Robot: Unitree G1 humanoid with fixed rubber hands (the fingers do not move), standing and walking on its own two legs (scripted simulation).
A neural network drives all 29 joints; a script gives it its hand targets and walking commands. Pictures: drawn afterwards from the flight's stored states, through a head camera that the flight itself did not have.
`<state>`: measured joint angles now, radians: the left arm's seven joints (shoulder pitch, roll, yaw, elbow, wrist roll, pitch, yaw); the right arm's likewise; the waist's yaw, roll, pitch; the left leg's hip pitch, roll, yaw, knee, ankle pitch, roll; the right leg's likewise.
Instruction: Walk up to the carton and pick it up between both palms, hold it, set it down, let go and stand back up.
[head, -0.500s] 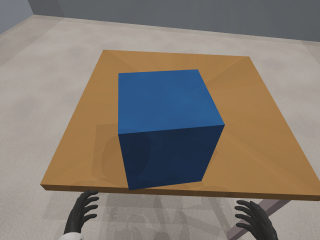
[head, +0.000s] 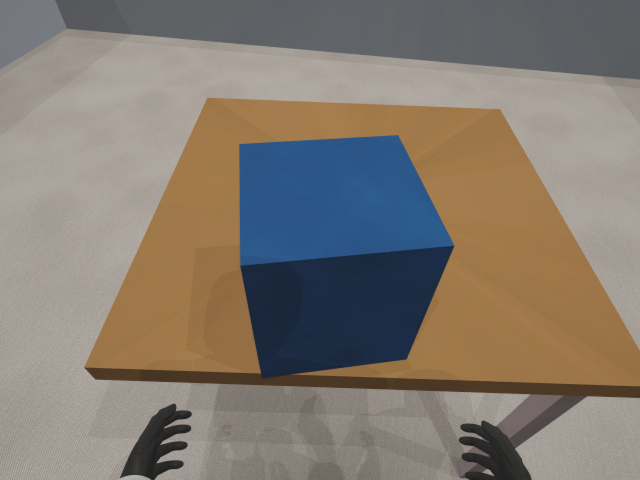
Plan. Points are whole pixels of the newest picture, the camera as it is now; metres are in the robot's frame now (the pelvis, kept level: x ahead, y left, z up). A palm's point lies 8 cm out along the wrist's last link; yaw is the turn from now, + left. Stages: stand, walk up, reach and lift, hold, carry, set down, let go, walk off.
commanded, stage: set down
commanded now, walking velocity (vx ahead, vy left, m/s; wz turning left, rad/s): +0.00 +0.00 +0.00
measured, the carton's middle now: (328, 259) +0.39 +0.02 +0.06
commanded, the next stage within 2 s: let go in 0.08 s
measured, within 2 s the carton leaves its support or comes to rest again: neither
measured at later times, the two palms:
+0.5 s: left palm (147, 467) +0.16 +0.23 -0.08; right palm out of the picture +0.15 -0.22 -0.09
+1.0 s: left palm out of the picture +0.06 +0.26 -0.12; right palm out of the picture +0.04 -0.26 -0.12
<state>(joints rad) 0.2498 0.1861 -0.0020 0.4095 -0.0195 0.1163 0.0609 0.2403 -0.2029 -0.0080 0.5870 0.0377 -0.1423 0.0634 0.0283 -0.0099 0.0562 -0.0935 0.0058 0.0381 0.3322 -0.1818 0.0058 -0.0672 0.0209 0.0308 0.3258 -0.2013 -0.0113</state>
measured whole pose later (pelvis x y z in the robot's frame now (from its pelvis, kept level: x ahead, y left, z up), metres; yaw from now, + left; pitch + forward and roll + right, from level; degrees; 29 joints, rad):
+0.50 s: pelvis +0.00 +0.00 +0.00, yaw +0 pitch -4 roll +0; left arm 0.18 0.21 0.00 0.55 0.00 0.11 0.01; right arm 0.19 -0.18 -0.03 0.75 -0.02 -0.22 0.03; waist 0.01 0.00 0.06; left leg -0.10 0.01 0.04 0.37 -0.21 0.00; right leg -0.07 0.02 0.02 0.36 -0.23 -0.01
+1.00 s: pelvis -0.01 +0.00 -0.01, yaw +1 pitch -2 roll -1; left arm 0.33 0.25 0.03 0.74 0.02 -0.02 0.00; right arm 0.37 -0.25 -0.03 0.77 -0.01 -0.03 0.00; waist 0.00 0.01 0.01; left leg -0.20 0.01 0.03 0.48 -0.24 0.01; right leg -0.15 0.02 0.00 0.44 -0.24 -0.01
